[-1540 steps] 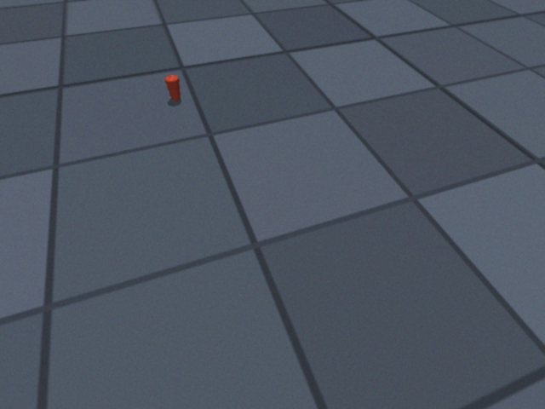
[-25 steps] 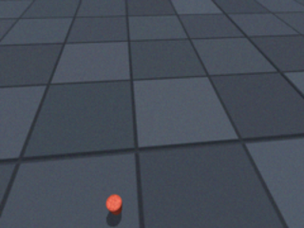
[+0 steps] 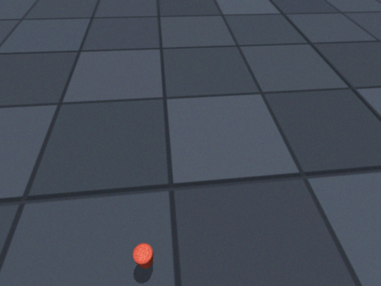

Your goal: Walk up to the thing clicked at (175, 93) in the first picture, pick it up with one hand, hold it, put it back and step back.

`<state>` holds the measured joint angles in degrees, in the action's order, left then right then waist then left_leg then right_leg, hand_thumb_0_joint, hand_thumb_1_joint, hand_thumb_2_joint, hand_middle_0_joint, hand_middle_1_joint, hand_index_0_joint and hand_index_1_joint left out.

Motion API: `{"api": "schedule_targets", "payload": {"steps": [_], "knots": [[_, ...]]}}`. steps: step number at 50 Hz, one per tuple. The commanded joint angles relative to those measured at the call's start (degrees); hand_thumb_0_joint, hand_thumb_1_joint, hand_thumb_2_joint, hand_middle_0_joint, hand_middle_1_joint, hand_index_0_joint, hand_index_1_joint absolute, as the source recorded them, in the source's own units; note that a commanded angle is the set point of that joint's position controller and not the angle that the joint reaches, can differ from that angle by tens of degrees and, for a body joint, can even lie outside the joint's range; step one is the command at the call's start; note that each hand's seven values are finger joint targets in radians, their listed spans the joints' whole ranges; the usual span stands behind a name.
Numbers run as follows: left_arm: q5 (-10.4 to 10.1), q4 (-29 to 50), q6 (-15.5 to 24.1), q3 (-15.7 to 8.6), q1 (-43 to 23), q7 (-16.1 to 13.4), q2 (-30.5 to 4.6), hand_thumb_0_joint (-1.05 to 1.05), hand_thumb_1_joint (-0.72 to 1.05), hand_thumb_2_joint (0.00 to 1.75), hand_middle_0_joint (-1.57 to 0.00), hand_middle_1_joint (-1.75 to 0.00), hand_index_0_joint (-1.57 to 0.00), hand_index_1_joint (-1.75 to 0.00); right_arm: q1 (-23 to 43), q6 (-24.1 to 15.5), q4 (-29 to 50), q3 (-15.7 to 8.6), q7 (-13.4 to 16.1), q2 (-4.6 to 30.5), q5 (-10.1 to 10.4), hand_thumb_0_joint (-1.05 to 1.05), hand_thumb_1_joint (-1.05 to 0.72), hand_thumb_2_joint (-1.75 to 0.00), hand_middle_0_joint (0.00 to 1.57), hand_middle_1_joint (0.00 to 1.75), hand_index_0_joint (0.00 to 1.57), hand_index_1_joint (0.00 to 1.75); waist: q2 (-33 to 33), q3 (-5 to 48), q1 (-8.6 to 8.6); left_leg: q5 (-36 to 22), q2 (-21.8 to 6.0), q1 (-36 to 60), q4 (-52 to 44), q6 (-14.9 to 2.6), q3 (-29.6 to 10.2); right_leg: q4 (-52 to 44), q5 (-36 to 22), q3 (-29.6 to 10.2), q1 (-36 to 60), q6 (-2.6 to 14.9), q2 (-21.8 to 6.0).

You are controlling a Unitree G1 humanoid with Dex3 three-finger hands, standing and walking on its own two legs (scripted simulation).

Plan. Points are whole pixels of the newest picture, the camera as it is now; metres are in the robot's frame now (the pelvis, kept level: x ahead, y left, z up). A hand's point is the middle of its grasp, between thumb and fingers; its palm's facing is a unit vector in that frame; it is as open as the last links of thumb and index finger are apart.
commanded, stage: stand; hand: left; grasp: from the side
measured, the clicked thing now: (144, 257) +0.36 +0.21 -0.71
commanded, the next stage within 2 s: step back in 0.12 s
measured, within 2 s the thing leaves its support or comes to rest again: neither
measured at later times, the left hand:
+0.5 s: hand out of the picture +0.06 +0.27 -0.17, palm faces -0.03 -0.91 -0.41, open 7.4 cm
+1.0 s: hand out of the picture -0.02 +0.29 -0.18, palm faces -0.08 -0.92 -0.40, open 7.4 cm
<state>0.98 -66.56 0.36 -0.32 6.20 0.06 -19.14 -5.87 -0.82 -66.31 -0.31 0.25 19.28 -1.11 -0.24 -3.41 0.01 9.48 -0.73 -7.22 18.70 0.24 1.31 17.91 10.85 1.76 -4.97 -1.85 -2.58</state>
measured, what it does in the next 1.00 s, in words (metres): walks backwards: left foot, then right foot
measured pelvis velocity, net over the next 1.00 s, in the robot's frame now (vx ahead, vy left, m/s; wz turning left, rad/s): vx -0.14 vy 0.03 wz -0.04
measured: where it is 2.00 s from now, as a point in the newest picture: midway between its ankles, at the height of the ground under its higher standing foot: outside the picture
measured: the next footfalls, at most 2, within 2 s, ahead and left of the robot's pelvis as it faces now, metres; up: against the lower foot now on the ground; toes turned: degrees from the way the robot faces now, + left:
left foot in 0.60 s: -0.07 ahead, +0.13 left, +0.00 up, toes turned +1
right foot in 0.98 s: -0.10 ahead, -0.09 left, +0.00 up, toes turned +1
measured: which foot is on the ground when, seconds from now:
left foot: down 0.00-0.38, up 0.40-0.58, down 0.60-1.00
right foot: down 0.00-0.62, up 0.64-0.96, down 0.98-1.00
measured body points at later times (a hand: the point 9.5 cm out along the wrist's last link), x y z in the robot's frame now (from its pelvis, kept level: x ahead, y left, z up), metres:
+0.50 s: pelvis -0.06 +0.00 -0.02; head +0.01 +0.00 +0.42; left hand +0.06 +0.32 -0.14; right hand +0.06 -0.32 -0.15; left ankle -0.07 +0.12 -0.70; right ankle -0.01 -0.14 -0.75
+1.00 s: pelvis -0.14 +0.03 -0.03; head -0.07 +0.02 +0.41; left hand -0.02 +0.34 -0.15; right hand -0.05 -0.29 -0.15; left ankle -0.11 +0.13 -0.75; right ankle -0.14 -0.09 -0.75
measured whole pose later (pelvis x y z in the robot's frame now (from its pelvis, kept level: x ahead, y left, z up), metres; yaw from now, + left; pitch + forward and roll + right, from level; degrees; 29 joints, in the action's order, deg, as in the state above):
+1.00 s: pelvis -0.14 +0.03 -0.03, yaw -2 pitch -2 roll -1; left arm 1.7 -49.9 -1.9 -4.1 7.4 -0.7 -20.8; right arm -7.1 2.0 -49.0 -3.0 1.2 21.9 -0.7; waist -1.8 -11.8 0.8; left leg 20.8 -1.8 -20.2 43.0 -1.9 2.7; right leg 37.7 19.4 -1.8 -15.8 1.1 3.3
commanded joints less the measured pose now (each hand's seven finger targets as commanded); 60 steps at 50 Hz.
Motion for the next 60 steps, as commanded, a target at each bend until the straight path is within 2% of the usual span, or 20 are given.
{"api": "schedule_targets", "payload": {"steps": [1, 5, 7, 12, 17, 19, 21, 24, 27, 29, 31, 32, 36, 42, 47, 49, 50, 51, 55, 60], "knots": [[-0.2, 3.42, 1.31, -2.23, -1.94, -0.87, -11.8, 0.0, 0.9, 0.9, -0.2, -0.3, -0.2, -0.3, 1.56, -0.79, 3.38, -1.94, 0.41, 11.75, 0.28, 0.0, -0.9, -0.9, 0.2, 0.3, 0.2, 0.3, 0.55, 3.62, 0.2, -4.67, -6.49, 0.77, -3.47, -0.85, -6.29, -2.89, -4.47, -4.36, -0.74, 2.14, -5.36], [-0.11, 3.67, 1.41, -2.32, -1.32, -0.88, -12.02, 0.0, 0.9, 0.9, -0.2, -0.3, -0.2, -0.3, 1.65, -0.9, 3.65, -2.0, 0.48, 12.16, 0.35, 0.0, -0.9, -0.9, 0.2, 0.3, 0.2, 0.3, -0.11, 5.37, 0.1, -8.33, -6.73, 1.79, -2.44, -1.32, -5.98, -2.67, -8.28, -4.75, 0.59, 2.3, -5.92], [-1.69, 6.08, 0.69, -4.8, -0.84, -1.4, -15.55, 0.0, 0.9, 0.9, -0.2, -0.3, -0.2, -0.3, 2.77, 0.59, 5.71, -3.39, -0.07, 14.65, 1.3, 0.0, -0.9, -0.9, 0.2, 0.3, 0.2, 0.3, -0.38, 0.69, 0.45, -20.34, -6.0, -2.25, 4.13, -2.79, -6.5, 4.6, -17.53, -4.12, -4.54, 3.08, -4.27], [-1.11, 10.57, -0.25, -4.82, -0.59, -1.45, -13.4, 0.0, 0.9, 0.9, -0.2, -0.3, -0.2, -0.3, 2.14, 1.85, 9.25, -4.91, -0.35, 15.31, 1.58, 0.0, -0.9, -0.9, 0.2, 0.3, 0.2, 0.3, -3.1, 9.46, 0.99, -21.21, -7.86, -2.95, 7.91, -6.52, -7.8, 13.61, -13.27, -2.74, -3.33, 4.74, -2.29], [-0.28, 13.14, -0.93, -5.41, 0.89, -1.37, -15.22, 0.0, 0.9, 0.9, -0.2, -0.3, -0.2, -0.3, 3.25, 3.14, 13.23, -5.73, -0.58, 15.42, 1.36, 0.0, -0.9, -0.9, 0.2, 0.3, 0.2, 0.3, -0.42, 9.18, 0.29, -7.34, -4.69, -9.75, 15.74, -7.45, -7.67, 14.41, -8.41, -7.36, -5.94, 8.37, -5.14], [0.32, 14.65, -0.78, -6.83, -0.27, -1.38, -19.54, 0.0, 0.9, 0.9, -0.2, -0.3, -0.2, -0.3, 2.84, 3.64, 14.12, -5.31, -0.87, 12.75, 1.26, 0.0, -0.9, -0.9, 0.2, 0.3, 0.2, 0.3, 11.0, 7.09, -0.78, 10.5, 5.11, -11.86, 32.25, -2.88, -1.77, 3.28, -12.25, -18.64, -10.3, 15.46, -16.46], [1.19, 17.6, -0.32, -7.59, -4.34, -1.84, -20.97, 0.0, 0.9, 0.9, -0.2, -0.3, -0.2, -0.3, -0.63, 4.54, 14.63, -5.49, -0.91, 13.06, 1.07, 0.0, -0.9, -0.9, 0.2, 0.3, 0.2, 0.3, 11.52, 5.13, 0.42, 23.65, 4.91, -14.24, 47.64, -2.21, -7.93, 1.5, -13.92, -21.48, -15.61, 19.96, -22.02], [1.78, 20.3, -0.52, -7.07, -10.17, -2.33, -18.46, 0.0, 0.9, 0.9, -0.2, -0.3, -0.2, -0.3, -6.92, 4.06, 13.79, -5.81, -1.0, 14.34, 2.13, 0.0, -0.9, -0.9, 0.2, 0.3, 0.2, 0.3, 11.4, 5.95, 3.41, 19.34, 2.33, -12.7, 42.27, -1.87, -7.01, 6.7, -11.55, -12.77, -14.29, 14.42, -15.66], [1.54, 20.83, -1.23, -7.03, -5.25, -2.21, -17.33, 0.0, 0.9, 0.9, -0.2, -0.3, -0.2, -0.3, -6.68, 3.05, 14.29, -5.62, -0.86, 13.75, 0.57, 0.0, -0.9, -0.9, 0.2, 0.3, 0.2, 0.3, 11.3, 7.65, 0.43, 17.08, 1.09, -13.77, 20.92, -1.73, -3.68, 13.1, -14.46, -11.84, -3.78, 11.62, -13.3], [0.15, 21.02, -2.39, -6.7, -3.78, -1.7, -16.67, 0.0, 0.9, 0.9, -0.2, -0.3, -0.2, -0.3, -8.37, 1.97, 13.81, -5.87, -0.29, 12.73, -0.77, 0.0, -0.9, -0.9, 0.2, 0.3, 0.2, 0.3, 6.73, 7.4, 1.79, 0.56, 1.45, -6.92, 3.5, -1.23, -1.77, 22.2, -14.74, -7.93, -5.72, 9.1, -9.4], [-0.74, 22.21, -2.79, -5.68, -1.69, -2.03, -11.36, 0.0, 0.9, 0.9, -0.2, -0.3, -0.2, -0.3, -3.95, 1.4, 16.34, -7.87, -0.05, 23.22, -1.89, 0.0, -0.9, -0.9, 0.2, 0.3, 0.2, 0.3, -13.78, 5.69, -0.34, -33.66, -15.43, 1.92, 5.28, -8.08, -24.88, 36.54, 24.13, -5.47, -26.3, 3.41, 8.43], [-0.03, 22.39, -2.68, -6.17, -5.29, -3.01, -13.11, 0.0, 0.9, 0.9, -0.2, -0.3, -0.2, -0.3, -6.15, 1.36, 16.92, -8.3, 0.01, 24.54, -1.32, 0.0, -0.9, -0.9, 0.2, 0.3, 0.2, 0.3, -14.22, 6.96, 4.09, -31.74, -20.25, -2.74, 3.34, -13.13, -30.8, 43.25, 29.62, -12.89, -24.33, 2.75, 9.02], [-0.83, 21.0, -2.45, -6.2, -0.21, -2.76, -13.08, 0.0, 0.9, 0.9, -0.2, -0.3, -0.2, -0.3, -0.43, 1.2, 18.67, -6.41, 1.93, 16.6, -0.87, 0.0, -0.9, -0.9, 0.2, 0.3, 0.2, 0.3, -8.89, 6.25, -1.27, -34.19, -11.47, 4.31, 10.86, -9.74, -13.94, 50.07, 16.8, -12.56, -28.79, 3.29, 7.91], [0.04, 22.89, -1.63, -6.53, -1.13, -2.02, -12.66, 0.0, 0.9, 0.9, -0.2, -0.3, -0.2, -0.3, -5.7, 1.35, 19.77, -6.84, 2.16, 16.22, -0.38, 0.0, -0.9, -0.9, 0.2, 0.3, 0.2, 0.3, -6.44, 5.63, 2.52, -32.25, -14.78, 7.67, 12.26, -15.44, -15.32, 38.92, 18.34, -8.82, -25.51, 0.89, 6.18], [0.53, 21.12, -0.64, -6.72, 4.75, -1.3, -10.98, 0.0, 0.9, 0.9, -0.2, -0.3, -0.2, -0.3, -3.09, 2.1, 21.41, -6.49, 1.65, 16.58, 0.56, 0.0, -0.9, -0.9, 0.2, 0.3, 0.2, 0.3, -7.03, 8.06, 0.06, -21.97, -10.88, 0.62, 17.9, -10.53, -10.95, 11.43, 5.21, -2.14, -10.16, 3.48, 4.78], [1.58, 21.1, 0.22, -7.79, 6.01, -1.63, -15.23, 0.0, 0.9, 0.9, -0.2, -0.3, -0.2, -0.3, -2.57, 2.3, 22.09, -5.34, 1.36, 13.71, 1.59, 0.0, -0.9, -0.9, 0.2, 0.3, 0.2, 0.3, 1.2, 9.43, -0.14, -8.56, -5.97, -12.48, 23.83, -5.44, -8.33, 7.86, -14.34, -13.48, 1.76, 6.39, -2.01], [0.55, 21.99, -0.06, -8.66, 4.42, -1.4, -19.78, 0.0, 0.9, 0.9, -0.2, -0.3, -0.2, -0.3, -0.71, 2.43, 22.81, -4.9, 1.33, 12.27, 2.07, 0.0, -0.9, -0.9, 0.2, 0.3, 0.2, 0.3, 12.25, 7.47, -1.46, 9.99, 4.0, -17.1, 34.7, -1.93, -3.94, 6.6, -22.33, -27.29, -2.63, 15.91, -12.97], [1.13, 23.74, 0.2, -8.9, 2.8, -1.43, -21.61, 0.0, 0.9, 0.9, -0.2, -0.3, -0.2, -0.3, -0.04, 3.06, 22.23, -5.62, 1.95, 13.32, 1.45, 0.0, -0.9, -0.9, 0.2, 0.3, 0.2, 0.3, 15.5, 5.13, -2.47, 28.26, 5.05, -17.12, 46.7, -0.72, -6.62, 4.55, -25.46, -35.49, -9.33, 22.65, -20.83], [0.69, 25.96, -0.48, -7.62, -1.01, -2.04, -15.07, 0.0, 0.9, 0.9, -0.2, -0.3, -0.2, -0.3, -4.87, 2.55, 20.03, -5.25, 1.77, 14.14, 1.9, 0.0, -0.9, -0.9, 0.2, 0.3, 0.2, 0.3, 6.99, 4.1, -0.1, 21.81, 7.31, -18.26, 51.82, 0.28, -9.73, 9.15, -26.77, -17.75, -8.45, 16.16, -10.68], [1.25, 27.13, -1.26, -7.43, 2.23, -2.24, -14.85, 0.0, 0.9, 0.9, -0.2, -0.3, -0.2, -0.3, -5.27, 1.98, 21.13, -4.72, 1.69, 13.04, 0.95, 0.0, -0.9, -0.9, 0.2, 0.3, 0.2, 0.3, 11.22, 6.59, -1.84, 21.5, 3.38, -17.21, 29.57, 0.64, -4.85, 11.99, -25.69, -15.71, 0.25, 14.58, -9.57]]}}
